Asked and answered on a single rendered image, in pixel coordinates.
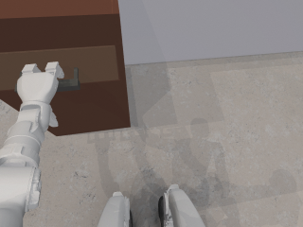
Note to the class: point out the left robot thigh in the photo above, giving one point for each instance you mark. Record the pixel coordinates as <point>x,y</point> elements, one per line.
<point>115,212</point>

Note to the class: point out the robot left upper arm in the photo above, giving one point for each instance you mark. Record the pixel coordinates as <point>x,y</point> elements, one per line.
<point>20,190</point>

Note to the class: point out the cabinet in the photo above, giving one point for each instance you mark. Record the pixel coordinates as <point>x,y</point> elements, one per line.
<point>27,25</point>

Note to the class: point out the right robot thigh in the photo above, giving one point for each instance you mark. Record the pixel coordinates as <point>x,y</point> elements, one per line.
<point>180,207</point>

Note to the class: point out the left robot forearm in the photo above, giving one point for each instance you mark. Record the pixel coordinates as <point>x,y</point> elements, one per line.
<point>25,137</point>

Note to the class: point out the handle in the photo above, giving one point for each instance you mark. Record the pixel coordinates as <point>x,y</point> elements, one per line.
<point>64,84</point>

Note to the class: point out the drawer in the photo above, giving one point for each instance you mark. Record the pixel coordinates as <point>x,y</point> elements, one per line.
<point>94,63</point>

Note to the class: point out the robot thigh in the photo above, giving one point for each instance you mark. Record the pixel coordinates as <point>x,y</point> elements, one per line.
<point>180,207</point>
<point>115,212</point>

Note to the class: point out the robot left hand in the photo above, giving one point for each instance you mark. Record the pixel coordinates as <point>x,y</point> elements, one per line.
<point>35,85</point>

